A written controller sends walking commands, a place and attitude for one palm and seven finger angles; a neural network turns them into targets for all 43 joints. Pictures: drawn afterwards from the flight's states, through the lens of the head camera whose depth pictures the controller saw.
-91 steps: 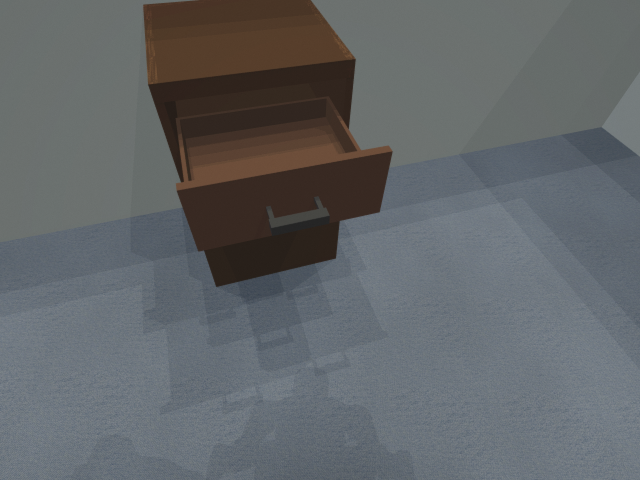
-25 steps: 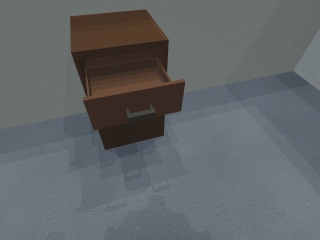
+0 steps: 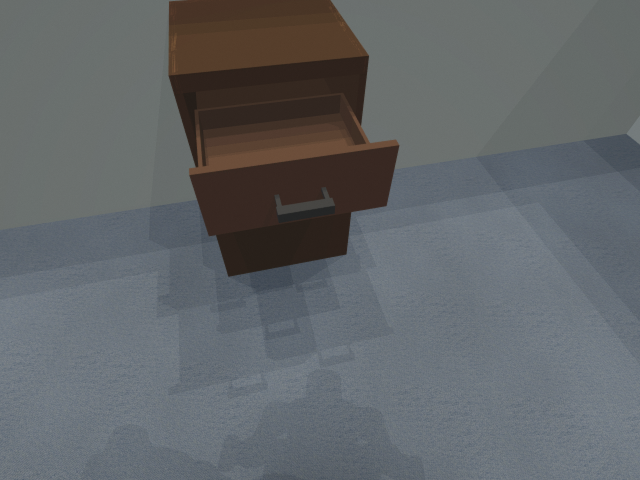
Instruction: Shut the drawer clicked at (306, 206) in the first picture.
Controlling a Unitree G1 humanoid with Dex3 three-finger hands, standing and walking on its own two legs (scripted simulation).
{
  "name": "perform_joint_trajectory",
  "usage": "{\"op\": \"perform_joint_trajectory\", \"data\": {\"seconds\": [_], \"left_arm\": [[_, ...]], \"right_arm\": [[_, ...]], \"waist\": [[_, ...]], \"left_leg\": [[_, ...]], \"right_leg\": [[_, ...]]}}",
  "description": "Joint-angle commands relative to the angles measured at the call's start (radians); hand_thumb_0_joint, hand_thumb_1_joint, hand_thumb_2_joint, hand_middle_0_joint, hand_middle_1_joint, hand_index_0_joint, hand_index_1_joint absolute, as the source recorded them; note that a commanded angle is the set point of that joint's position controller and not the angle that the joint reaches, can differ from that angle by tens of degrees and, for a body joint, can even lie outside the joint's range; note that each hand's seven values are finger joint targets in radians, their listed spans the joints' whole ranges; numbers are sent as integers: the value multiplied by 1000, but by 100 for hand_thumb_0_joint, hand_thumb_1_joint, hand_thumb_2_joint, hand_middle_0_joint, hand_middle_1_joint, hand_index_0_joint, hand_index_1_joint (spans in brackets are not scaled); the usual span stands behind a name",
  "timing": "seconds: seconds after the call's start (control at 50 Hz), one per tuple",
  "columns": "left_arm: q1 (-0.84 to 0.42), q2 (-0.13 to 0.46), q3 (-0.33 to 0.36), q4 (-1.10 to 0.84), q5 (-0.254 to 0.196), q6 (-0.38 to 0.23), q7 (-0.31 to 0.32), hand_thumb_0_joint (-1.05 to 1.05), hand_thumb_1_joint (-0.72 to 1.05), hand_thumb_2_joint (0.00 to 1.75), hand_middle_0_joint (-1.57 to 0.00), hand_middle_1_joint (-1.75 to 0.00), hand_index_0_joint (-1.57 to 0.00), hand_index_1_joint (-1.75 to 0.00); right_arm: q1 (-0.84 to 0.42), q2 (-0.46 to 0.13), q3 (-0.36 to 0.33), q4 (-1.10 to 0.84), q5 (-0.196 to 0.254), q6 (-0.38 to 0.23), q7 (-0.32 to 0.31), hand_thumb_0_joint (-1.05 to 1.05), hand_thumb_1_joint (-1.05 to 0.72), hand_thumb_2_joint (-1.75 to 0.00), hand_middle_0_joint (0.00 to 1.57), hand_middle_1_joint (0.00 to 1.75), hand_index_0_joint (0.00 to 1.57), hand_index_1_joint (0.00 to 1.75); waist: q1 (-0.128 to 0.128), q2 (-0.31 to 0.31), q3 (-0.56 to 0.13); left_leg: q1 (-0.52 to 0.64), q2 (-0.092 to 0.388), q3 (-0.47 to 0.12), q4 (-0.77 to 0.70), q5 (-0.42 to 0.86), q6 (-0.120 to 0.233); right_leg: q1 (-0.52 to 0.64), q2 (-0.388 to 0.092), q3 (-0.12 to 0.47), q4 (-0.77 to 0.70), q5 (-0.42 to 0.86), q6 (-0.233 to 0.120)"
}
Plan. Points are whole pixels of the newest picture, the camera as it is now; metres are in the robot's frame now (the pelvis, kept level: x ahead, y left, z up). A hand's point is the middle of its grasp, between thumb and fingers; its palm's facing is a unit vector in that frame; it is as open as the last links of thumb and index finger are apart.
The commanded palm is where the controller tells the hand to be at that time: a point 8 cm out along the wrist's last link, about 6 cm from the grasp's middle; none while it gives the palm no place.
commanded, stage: turn to face it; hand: left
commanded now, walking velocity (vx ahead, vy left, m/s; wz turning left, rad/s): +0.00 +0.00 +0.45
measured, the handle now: (303, 202) +0.65 +0.07 -0.11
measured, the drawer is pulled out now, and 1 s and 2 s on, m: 0.29 0.29 0.29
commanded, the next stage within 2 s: take the last steps up to it in 0.46 s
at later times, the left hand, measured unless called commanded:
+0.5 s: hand out of the picture +0.01 +0.19 -0.16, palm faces +0.20 -0.94 -0.28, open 7.4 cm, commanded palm none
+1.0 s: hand out of the picture -0.03 +0.16 -0.17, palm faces +0.24 -0.96 -0.14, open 7.4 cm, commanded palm none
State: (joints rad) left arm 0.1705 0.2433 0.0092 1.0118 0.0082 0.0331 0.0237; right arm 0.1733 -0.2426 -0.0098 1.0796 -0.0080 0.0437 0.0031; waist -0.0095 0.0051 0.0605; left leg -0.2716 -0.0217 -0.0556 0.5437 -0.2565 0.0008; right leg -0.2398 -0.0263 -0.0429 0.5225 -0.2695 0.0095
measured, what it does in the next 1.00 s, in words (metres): steps on the spot: right foot, then left foot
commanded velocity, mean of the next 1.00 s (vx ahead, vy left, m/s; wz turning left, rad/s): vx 0.14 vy -0.07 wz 0.12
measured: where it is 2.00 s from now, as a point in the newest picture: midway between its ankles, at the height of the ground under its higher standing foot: (365, 438)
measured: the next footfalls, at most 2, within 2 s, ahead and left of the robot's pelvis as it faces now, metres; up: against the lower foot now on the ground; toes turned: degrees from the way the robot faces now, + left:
right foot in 0.44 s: +0.00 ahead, -0.13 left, +0.00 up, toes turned +10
left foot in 0.76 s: -0.04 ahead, +0.11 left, +0.00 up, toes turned +17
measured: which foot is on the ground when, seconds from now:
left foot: down 0.00-0.44, up 0.46-0.74, down 0.76-1.00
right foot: down 0.00-0.10, up 0.12-0.42, down 0.44-0.76, up 0.78-1.00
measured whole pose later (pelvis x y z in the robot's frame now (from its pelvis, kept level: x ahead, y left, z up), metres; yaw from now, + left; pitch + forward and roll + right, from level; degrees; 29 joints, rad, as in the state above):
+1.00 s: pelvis +0.02 -0.02 +0.01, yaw +11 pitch +0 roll +0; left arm 0.33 0.21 0.06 1.05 0.03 0.04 -0.04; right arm 0.34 -0.12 -0.02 1.09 -0.03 -0.05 -0.03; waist 0.01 -0.06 0.04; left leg -0.05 0.06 0.10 0.36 -0.31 -0.03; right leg -0.53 -0.09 -0.04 0.98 -0.27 0.02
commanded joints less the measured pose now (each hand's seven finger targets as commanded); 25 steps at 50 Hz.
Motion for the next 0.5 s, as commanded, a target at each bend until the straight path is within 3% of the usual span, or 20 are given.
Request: {"op": "perform_joint_trajectory", "data": {"seconds": [0.0, 0.02, 0.04, 0.06, 0.08, 0.1, 0.12, 0.14, 0.2, 0.28, 0.32, 0.36, 0.38, 0.4, 0.42, 0.44, 0.46, 0.48], "left_arm": [[11, 193, 56, -97, 12, -9, 19, 0, 90, 90, -20, -30, -20, -30], [6, 187, 57, -108, 14, -8, 18, 0, 90, 90, -20, -30, -20, -30], [3, 172, 57, -118, 12, -3, 16, 0, 90, 90, -20, -30, -20, -30], [-10, 134, 53, -131, 13, 5, 14, 0, 90, 90, -20, -30, -20, -30], [-40, 99, 51, -150, 9, 5, 18, 0, 90, 90, -20, -30, -20, -30], [-31, 105, 54, -151, 9, 6, 22, 0, 90, 90, -20, -30, -20, -30], [-9, 100, 61, -142, 7, 5, 19, 0, 90, 90, -20, -30, -20, -30], [7, 86, 61, -129, 6, 2, 15, 0, 90, 90, -20, -30, -20, -30], [16, 61, 57, -129, 1, -1, 10, 0, 90, 90, -20, -30, -20, -30], [25, 38, 52, -135, -4, 2, 11, 0, 90, 90, -20, -30, -20, -30], [60, 35, 52, -127, -5, 1, 12, 0, 90, 90, -20, -30, -20, -30], [115, 52, 55, -111, -5, -6, 16, 0, 90, 90, -20, -30, -20, -30], [149, 72, 62, -102, -3, -12, 20, 0, 90, 90, -20, -30, -20, -30], [164, 139, 75, -99, 10, -17, 26, 0, 90, 90, -20, -30, -20, -30], [131, 203, 87, -127, 20, -18, 25, 0, 90, 90, -20, -30, -20, -30], [97, 184, 78, -146, 16, -20, 27, 0, 90, 90, -20, -30, -20, -30], [69, 161, 79, -149, 15, -24, 32, 0, 90, 90, -20, -30, -20, -30], [34, 138, 70, -152, 15, -30, 29, 0, 90, 90, -20, -30, -20, -30]], "right_arm": [[51, -100, -48, -91, -3, -11, -10, 0, -90, -90, 20, 30, 20, 30], [70, -92, -50, -91, -2, -14, -8, 0, -90, -90, 20, 30, 20, 30], [85, -100, -53, -96, -5, -18, -7, 0, -90, -90, 20, 30, 20, 30], [111, -139, -60, -99, -12, -23, -4, 0, -90, -90, 20, 30, 20, 30], [144, -183, -68, -107, -21, -32, -11, 0, -90, -90, 20, 30, 20, 30], [143, -190, -69, -109, -17, -34, -22, 0, -90, -90, 20, 30, 20, 30], [112, -178, -68, -119, -15, -36, -28, 0, -90, -90, 20, 30, 20, 30], [83, -169, -67, -130, -14, -38, -31, 0, -90, -90, 20, 30, 20, 30], [81, -149, -70, -140, -14, -37, -36, 0, -90, -90, 20, 30, 20, 30], [105, -151, -79, -139, -17, -24, -36, 0, -90, -90, 20, 30, 20, 30], [99, -151, -84, -141, -18, -18, -33, 0, -90, -90, 20, 30, 20, 30], [74, -140, -84, -148, -10, -15, -28, 0, -90, -90, 20, 30, 20, 30], [60, -118, -81, -156, -3, -15, -24, 0, -90, -90, 20, 30, 20, 30], [48, -63, -75, -169, 4, -14, -18, 0, -90, -90, 20, 30, 20, 30], [35, -42, -75, -200, -1, -10, -17, 0, -90, -90, 20, 30, 20, 30], [6, -76, -87, -198, -13, -3, -14, 0, -90, -90, 20, 30, 20, 30], [15, -65, -90, -195, -11, 7, -14, 0, -90, -90, 20, 30, 20, 30], [34, -70, -90, -170, -10, 8, -9, 0, -90, -90, 20, 30, 20, 30]], "waist": [[-5, -169, -77], [-13, -153, -73], [-17, -71, -66], [-31, 110, -45], [-50, 276, -25], [-33, 235, -29], [-7, 157, -44], [4, 127, -69], [-1, 125, -118], [-14, 145, -128], [-4, 145, -131], [22, 134, -131], [40, 99, -125], [42, -77, -92], [44, -262, -22], [39, -174, -4], [14, -210, -5], [-6, -195, 23]], "left_leg": [[12, 40, 41, 119, -13, -3], [38, 52, 46, 71, 28, 0], [73, 79, -10, 5, 113, 17], [62, 166, -204, -106, 195, 70], [38, 302, -453, -265, 273, 160], [10, 323, -504, -295, 299, 214], [24, 306, -467, -270, 288, 224], [55, 273, -406, -251, 277, 214], [118, 226, -336, -221, 327, 202], [122, 211, -365, -219, 324, 195], [100, 184, -362, -208, 305, 174], [32, 143, -337, -171, 249, 133], [-66, 105, -301, -127, 140, 91], [-224, 10, -187, 25, -45, 28], [-292, -72, -17, 232, -212, -23], [-260, -28, -43, 405, -256, -14], [-266, -22, -44, 512, -259, -9], [-259, 1, -30, 587, -208, -13]], "right_leg": [[-35, -277, 169, -117, 160, -131], [-57, -265, 128, -78, 158, -118], [-106, -217, 78, -10, 99, -83], [-155, -96, -12, 142, -59, -24], [-206, 17, -40, 350, -272, 28], [-213, 1, 63, 479, -312, 16], [-224, -9, 92, 534, -267, 12], [-233, -14, 94, 548, -223, 18], [-216, -4, 73, 464, -206, 32], [-134, 27, 58, 295, -222, 29], [-62, 48, 45, 176, -183, 24], [68, 51, 38, -18, -58, 22], [179, 11, 63, -152, 11, 14], [239, -164, 241, -241, -62, -44], [131, -373, 434, -311, -57, -153], [7, -390, 406, -295, 49, -192], [-18, -351, 388, -271, 137, -193], [-26, -301, 295, -240, 216, -189]]}}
